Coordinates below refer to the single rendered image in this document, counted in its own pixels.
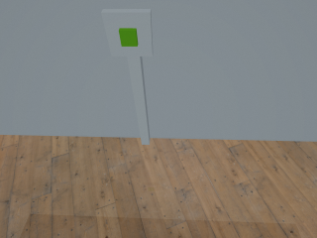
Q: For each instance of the button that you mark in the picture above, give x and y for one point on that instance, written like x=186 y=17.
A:
x=128 y=37

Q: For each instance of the panel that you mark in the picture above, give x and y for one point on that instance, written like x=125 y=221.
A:
x=140 y=19

